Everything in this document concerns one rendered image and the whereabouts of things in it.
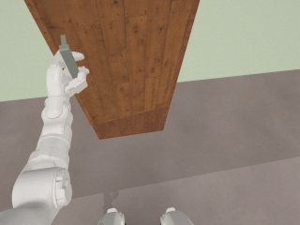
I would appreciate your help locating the robot left forearm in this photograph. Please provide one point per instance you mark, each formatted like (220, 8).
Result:
(55, 139)

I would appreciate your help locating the left robot thigh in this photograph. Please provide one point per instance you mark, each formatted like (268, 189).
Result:
(112, 218)

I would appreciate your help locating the robot left hand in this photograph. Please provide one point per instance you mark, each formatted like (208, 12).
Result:
(59, 82)

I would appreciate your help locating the cupboard door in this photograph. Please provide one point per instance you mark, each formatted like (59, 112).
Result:
(132, 49)

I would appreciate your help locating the left robot upper arm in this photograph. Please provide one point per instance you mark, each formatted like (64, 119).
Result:
(38, 196)

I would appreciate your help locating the handle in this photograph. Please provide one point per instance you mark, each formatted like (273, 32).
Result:
(68, 57)

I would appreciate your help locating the robot left shin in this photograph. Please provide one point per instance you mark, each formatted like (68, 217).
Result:
(111, 210)

